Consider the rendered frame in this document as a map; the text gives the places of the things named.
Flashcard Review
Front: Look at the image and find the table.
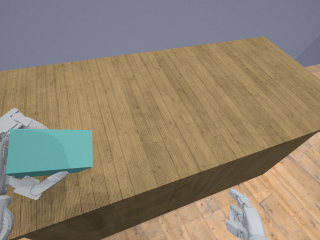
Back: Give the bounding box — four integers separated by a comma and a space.
0, 36, 320, 240

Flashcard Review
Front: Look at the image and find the sponge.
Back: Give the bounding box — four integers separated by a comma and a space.
6, 128, 93, 178

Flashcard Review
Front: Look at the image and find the robot left hand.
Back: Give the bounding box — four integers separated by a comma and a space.
0, 108, 69, 200

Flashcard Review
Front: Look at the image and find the left robot forearm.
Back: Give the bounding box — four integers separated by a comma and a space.
0, 195, 15, 240

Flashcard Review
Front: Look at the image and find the robot right hand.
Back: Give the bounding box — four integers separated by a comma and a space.
226, 188, 266, 240

